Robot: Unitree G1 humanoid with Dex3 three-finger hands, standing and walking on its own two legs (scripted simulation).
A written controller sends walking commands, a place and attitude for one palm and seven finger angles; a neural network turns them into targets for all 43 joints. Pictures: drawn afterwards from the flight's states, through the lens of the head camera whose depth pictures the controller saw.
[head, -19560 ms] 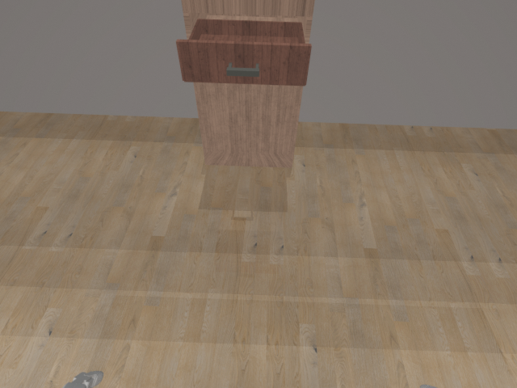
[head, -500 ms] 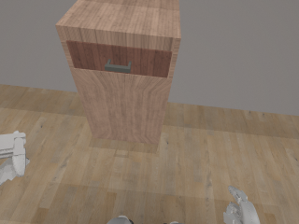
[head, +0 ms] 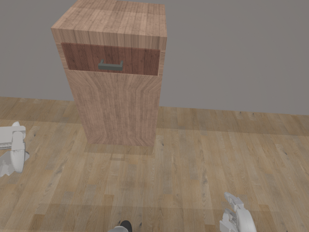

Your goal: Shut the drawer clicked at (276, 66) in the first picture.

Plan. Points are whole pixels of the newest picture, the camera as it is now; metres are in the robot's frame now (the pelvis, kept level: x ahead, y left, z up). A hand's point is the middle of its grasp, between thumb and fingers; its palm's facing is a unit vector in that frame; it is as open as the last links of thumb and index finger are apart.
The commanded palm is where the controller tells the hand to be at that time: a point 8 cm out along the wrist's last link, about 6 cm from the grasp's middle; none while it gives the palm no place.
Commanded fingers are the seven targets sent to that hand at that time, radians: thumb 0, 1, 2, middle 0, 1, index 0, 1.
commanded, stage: stop stepping back and stand still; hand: left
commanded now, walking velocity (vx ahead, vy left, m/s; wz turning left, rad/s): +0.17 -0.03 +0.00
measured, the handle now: (111, 64) +0.83 +0.21 -0.02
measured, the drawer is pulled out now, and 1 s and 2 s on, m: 0.00 0.00 0.00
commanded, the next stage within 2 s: let the arm hang, fingers relaxed in 1.04 s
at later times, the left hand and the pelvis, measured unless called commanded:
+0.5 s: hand out of the picture +0.13 +0.24 +0.20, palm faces +0.30 -0.79 -0.53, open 3.2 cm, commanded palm +0.09 +0.28 +0.20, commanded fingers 0.00 0.90 0.90 -1.40 -1.60 -1.40 -1.60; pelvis -0.06 +0.01 +0.02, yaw -4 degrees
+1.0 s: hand out of the picture +0.13 +0.27 +0.18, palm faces +0.31 -0.82 -0.47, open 3.2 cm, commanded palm +0.08 +0.31 +0.20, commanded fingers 0.00 0.90 0.90 -1.40 -1.60 -1.40 -1.60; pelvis -0.07 +0.04 +0.02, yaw -4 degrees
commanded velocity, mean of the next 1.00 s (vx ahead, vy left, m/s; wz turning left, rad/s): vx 0.01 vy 0.00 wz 0.00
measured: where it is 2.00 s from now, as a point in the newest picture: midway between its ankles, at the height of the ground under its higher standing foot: outside the picture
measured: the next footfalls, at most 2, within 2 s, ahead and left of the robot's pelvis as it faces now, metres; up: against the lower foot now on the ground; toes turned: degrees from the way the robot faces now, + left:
left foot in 0.14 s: +0.11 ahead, +0.11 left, +0.00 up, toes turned +0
right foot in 0.40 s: -0.02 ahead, -0.08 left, +0.00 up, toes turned -7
